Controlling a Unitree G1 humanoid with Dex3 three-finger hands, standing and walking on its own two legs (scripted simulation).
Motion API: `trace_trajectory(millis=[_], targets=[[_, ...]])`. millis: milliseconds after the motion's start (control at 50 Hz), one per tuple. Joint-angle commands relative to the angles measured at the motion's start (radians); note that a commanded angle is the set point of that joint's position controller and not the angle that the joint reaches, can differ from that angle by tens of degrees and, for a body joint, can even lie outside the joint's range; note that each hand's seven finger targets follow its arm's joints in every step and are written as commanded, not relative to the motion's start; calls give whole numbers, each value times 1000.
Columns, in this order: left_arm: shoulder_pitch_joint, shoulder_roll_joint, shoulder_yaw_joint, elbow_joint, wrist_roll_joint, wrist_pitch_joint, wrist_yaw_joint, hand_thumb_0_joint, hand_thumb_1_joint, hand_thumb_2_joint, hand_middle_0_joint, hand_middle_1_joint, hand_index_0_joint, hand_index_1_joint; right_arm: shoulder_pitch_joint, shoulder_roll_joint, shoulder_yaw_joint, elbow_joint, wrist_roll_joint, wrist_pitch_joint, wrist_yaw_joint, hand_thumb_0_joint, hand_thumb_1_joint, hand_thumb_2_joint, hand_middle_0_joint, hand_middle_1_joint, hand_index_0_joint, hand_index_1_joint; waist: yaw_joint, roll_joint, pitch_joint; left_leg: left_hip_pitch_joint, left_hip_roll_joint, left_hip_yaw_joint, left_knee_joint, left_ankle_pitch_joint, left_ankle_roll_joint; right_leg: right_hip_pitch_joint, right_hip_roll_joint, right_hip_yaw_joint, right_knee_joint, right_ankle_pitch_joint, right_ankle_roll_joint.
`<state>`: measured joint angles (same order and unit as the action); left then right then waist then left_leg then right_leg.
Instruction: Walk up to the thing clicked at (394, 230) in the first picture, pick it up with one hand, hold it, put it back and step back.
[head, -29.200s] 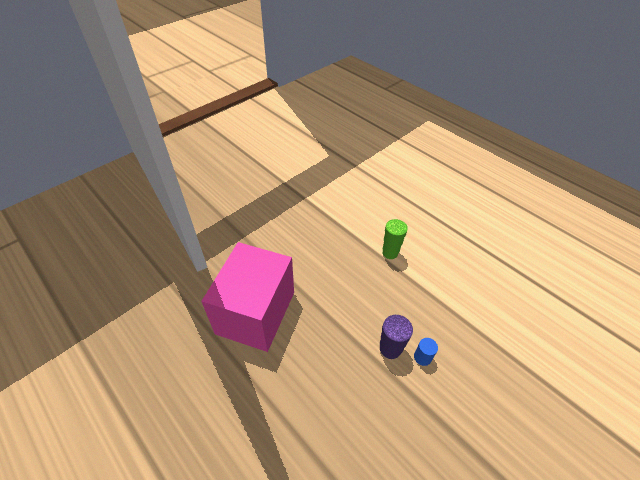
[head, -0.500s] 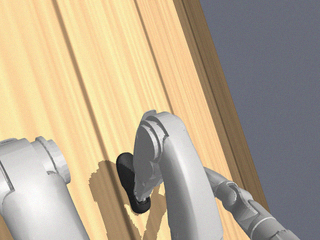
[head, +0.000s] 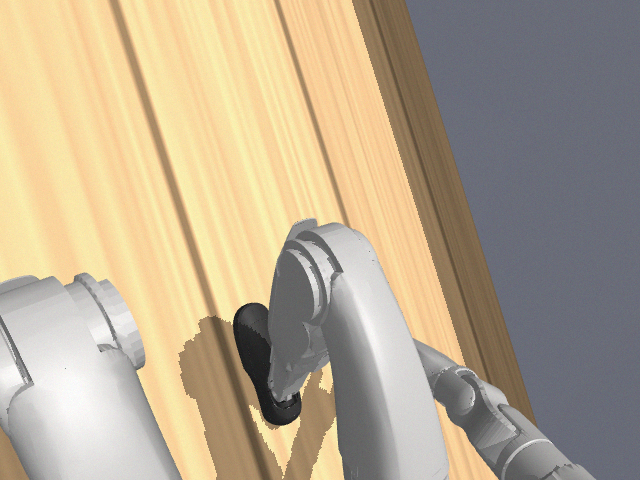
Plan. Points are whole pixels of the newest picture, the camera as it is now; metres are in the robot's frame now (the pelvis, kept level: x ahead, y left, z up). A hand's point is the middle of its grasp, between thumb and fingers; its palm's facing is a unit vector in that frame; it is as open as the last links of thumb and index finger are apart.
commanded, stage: settle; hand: left
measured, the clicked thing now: out of the picture +0.43 +0.29 -0.20
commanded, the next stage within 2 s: lift in 1.66 s
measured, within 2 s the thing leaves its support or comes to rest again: leaves its support in 0.16 s
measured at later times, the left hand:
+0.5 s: hand out of the picture +0.39 +0.33 -0.08, palm faces +0.41 -0.91 -0.03, open 10.9 cm
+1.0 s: hand out of the picture +0.39 +0.32 -0.01, palm faces +0.42 -0.91 -0.07, open 10.8 cm
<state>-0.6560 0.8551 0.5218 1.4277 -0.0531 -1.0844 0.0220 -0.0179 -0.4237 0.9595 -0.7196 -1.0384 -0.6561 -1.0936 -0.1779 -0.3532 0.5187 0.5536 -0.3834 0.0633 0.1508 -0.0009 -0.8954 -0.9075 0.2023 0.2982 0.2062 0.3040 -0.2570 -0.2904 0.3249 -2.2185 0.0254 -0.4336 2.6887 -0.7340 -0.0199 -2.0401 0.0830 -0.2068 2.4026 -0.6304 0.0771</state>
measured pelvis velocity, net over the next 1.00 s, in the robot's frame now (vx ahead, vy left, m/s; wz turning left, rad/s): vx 0.02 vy -0.03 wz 0.17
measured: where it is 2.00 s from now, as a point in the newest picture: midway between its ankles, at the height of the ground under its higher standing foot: (194, 431)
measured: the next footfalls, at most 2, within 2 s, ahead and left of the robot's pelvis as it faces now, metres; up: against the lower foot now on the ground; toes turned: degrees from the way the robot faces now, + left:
none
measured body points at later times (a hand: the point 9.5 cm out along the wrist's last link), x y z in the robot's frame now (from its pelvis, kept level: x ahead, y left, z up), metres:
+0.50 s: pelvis +0.00 -0.01 +0.02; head +0.19 +0.17 +0.39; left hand +0.37 +0.37 -0.08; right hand +0.21 -0.24 -0.03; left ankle +0.07 +0.12 -0.25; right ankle +0.15 -0.14 -0.25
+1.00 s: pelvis +0.02 -0.03 +0.05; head +0.22 +0.09 +0.44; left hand +0.37 +0.37 -0.01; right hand +0.18 -0.26 -0.06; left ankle +0.07 +0.12 -0.25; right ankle +0.15 -0.14 -0.25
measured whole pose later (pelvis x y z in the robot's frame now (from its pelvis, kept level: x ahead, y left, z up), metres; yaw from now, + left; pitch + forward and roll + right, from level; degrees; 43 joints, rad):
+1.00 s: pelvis +0.02 -0.03 +0.05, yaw +10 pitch +29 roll -8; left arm -0.54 0.49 0.45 0.88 -0.13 -0.63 -0.13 -0.02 -0.54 1.12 -0.74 -1.07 -0.68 -1.12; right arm 0.06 -0.28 0.11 0.69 -0.13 0.08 0.10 0.00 -0.89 -0.90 0.20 0.30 0.20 0.30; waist -0.14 -0.03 -0.02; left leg -2.25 0.03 -0.20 2.43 -0.70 -0.04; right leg -2.15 -0.02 -0.05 2.34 -0.69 0.06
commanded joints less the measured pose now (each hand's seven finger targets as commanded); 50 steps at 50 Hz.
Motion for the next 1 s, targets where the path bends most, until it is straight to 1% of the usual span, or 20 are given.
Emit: trace_trajectory(millis=[0, 120, 160, 200, 220, 300, 320, 420, 460, 500, 560, 600, 640, 680, 740, 800, 840, 880, 940, 980], targets=[[-242, 188, 37, -280, -16, -87, 9, 0, 255, 1390, -1300, -1471, -1290, -1504, 51, -368, -139, -10, 6, 14, -21, 0, -901, -909, 200, 300, 199, 300, -93, 679, -653, 460, 67, 132, -373, 221, -29, 269, 24, -141, -137, 236, -78], [-278, 197, 28, -527, 3, -45, 17, 0, 229, 1410, -1346, -1523, -1338, -1555, 85, -358, -197, -7, 21, 16, -21, 0, -902, -910, 200, 300, 199, 300, -69, 796, -748, 559, 69, 148, -412, 257, -41, 240, 11, -109, -136, 252, -90], [-281, 134, -10, -575, 0, -20, 12, 0, 204, 1401, -1357, -1526, -1350, -1556, 98, -352, -217, -11, 30, 17, -19, 0, -902, -910, 200, 300, 199, 300, -74, 806, -766, 580, 68, 148, -429, 270, -45, 224, 5, -105, -137, 257, -93], [-270, 131, 3, -602, -8, 12, 12, 0, 148, 1380, -1350, -1518, -1342, -1550, 113, -337, -232, -3, 46, 14, -21, 0, -900, -910, 200, 300, 199, 300, -57, 797, -771, 576, 67, 156, -436, 258, -41, 203, 2, -93, -146, 247, -95], [-289, 115, -15, -613, -10, 25, 9, 0, 142, 1390, -1356, -1525, -1349, -1556, 114, -335, -240, -9, 54, 14, -20, 0, -900, -909, 200, 300, 199, 300, -63, 784, -764, 540, 61, 164, -439, 233, -35, 209, 1, -90, -153, 234, -95], [-260, 24, -64, -665, -27, 80, -17, 0, 98, 1372, -1345, -1526, -1346, -1552, 143, -317, -282, -1, 81, 6, -19, 0, -900, -907, 200, 300, 200, 300, -36, 740, -792, 510, 50, 187, -448, 217, -24, 204, -4, -70, -175, 231, -97], [-244, 26, -50, -669, -30, 96, -20, 0, 112, 1368, -1356, -1530, -1358, -1553, 143, -315, -294, -5, 92, 5, -20, 0, -901, -906, 200, 300, 200, 300, -18, 729, -788, 502, 47, 192, -458, 199, -22, 185, -8, -66, -177, 214, -97], [-220, -55, -85, -713, -41, 166, -55, 0, 108, 1354, -1346, -1525, -1352, -1545, 174, -289, -348, -2, 132, 2, -19, 0, -897, -904, 200, 300, 200, 300, 20, 693, -821, 484, 39, 206, -496, 140, -13, 139, -17, -50, -185, 160, -103], [-243, -83, -98, -731, -48, 189, -62, 0, 115, 1344, -1349, -1519, -1357, -1537, 201, -282, -366, 2, 146, 2, -20, 0, -894, -902, 200, 300, 200, 300, 18, 684, -832, 468, 31, 217, -504, 131, -10, 139, -21, -43, -188, 153, -104], [-226, -77, -80, -755, -58, 210, -70, 0, 90, 1334, -1333, -1510, -1340, -1529, 206, -263, -381, 0, 162, 0, -23, 0, -894, -902, 200, 300, 200, 300, 52, 667, -868, 451, 24, 239, -504, 116, -2, 149, -20, -26, -203, 133, -107], [-247, -83, -61, -774, -66, 234, -79, 0, 93, 1329, -1332, -1500, -1337, -1520, 215, -250, -408, 3, 185, -1, -31, 0, -895, -902, 200, 300, 199, 300, 65, 629, -858, 420, 20, 250, -528, 55, 5, 123, -27, -12, -218, 79, -106], [-278, -90, -71, -842, -72, 246, -88, 0, 70, 1316, -1325, -1491, -1328, -1513, 235, -242, -424, 5, 196, -3, -35, 0, -895, -902, 200, 300, 199, 300, 73, 644, -929, 451, 15, 268, -522, 87, 7, 136, -28, 2, -227, 101, -110], [-223, -77, -55, -829, -70, 268, -95, 0, 73, 1292, -1309, -1470, -1313, -1491, 264, -231, -439, 27, 207, 2, -41, 0, -895, -902, 200, 300, 200, 300, 91, 644, -942, 450, 11, 281, -540, 84, 8, 145, -31, 13, -235, 86, -112], [-219, -93, -50, -811, -76, 284, -104, 0, 67, 1288, -1297, -1460, -1300, -1481, 277, -215, -441, 41, 221, 4, -45, 0, -895, -902, 200, 300, 199, 300, 89, 628, -931, 450, 9, 281, -553, 77, 9, 111, -37, 21, -234, 78, -115], [-323, -102, -67, -947, -93, 286, -116, 0, 51, 1287, -1298, -1463, -1301, -1483, 299, -215, -469, 47, 230, 1, -55, 0, -892, -901, 200, 300, 199, 300, 98, 680, -1020, 512, 6, 297, -561, 134, 6, 131, -42, 36, -234, 122, -119], [-240, -123, -40, -855, -103, 312, -127, 0, 25, 1267, -1270, -1436, -1271, -1459, 327, -194, -468, 66, 243, 1, -58, 0, -893, -902, 200, 300, 199, 300, 94, 615, -1012, 496, 3, 303, -557, 163, 11, 145, -47, 45, -248, 134, -115], [-314, -114, -48, -912, -106, 307, -136, 0, 35, 1275, -1276, -1445, -1280, -1465, 329, -188, -480, 74, 248, 0, -64, 0, -892, -902, 200, 300, 199, 300, 93, 612, -1036, 480, -1, 319, -557, 155, 17, 156, -50, 58, -263, 130, -114], [-269, -108, -25, -884, -111, 320, -142, 0, 33, 1261, -1290, -1443, -1293, -1463, 348, -184, -491, 80, 253, 0, -69, 0, -895, -902, 200, 300, 200, 300, 113, 575, -1073, 465, -5, 339, -552, 171, 22, 216, -50, 67, -281, 144, -109], [-229, -148, -29, -835, -121, 334, -165, 0, 47, 1271, -1285, -1442, -1290, -1461, 349, -173, -495, 84, 263, -5, -73, 0, -896, -902, 200, 300, 200, 300, 112, 544, -1061, 470, -4, 341, -560, 184, 24, 198, -54, 67, -286, 145, -109], [-264, -116, 0, -877, -127, 335, -167, 0, 56, 1271, -1296, -1452, -1302, -1469, 363, -171, -504, 83, 264, -8, -79, 0, -897, -902, 200, 300, 200, 300, 126, 529, -1102, 459, -5, 356, -557, 191, 27, 256, -55, 79, -306, 154, -103]])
